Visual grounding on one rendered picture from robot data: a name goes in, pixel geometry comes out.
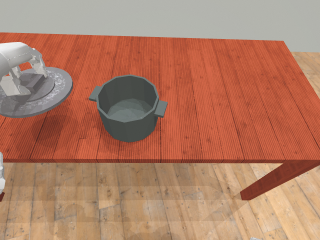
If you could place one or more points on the lid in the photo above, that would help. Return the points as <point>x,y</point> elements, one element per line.
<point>55,89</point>

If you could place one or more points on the knob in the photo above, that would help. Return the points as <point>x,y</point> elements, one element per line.
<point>31,81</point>

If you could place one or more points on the left robot hand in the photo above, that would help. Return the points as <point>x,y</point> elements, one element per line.
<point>17,53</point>

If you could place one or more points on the pot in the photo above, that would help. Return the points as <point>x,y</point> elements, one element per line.
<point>129,107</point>

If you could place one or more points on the table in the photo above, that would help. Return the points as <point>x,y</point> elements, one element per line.
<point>229,101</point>

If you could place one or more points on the left robot forearm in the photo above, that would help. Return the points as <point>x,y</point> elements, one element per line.
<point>4,67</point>

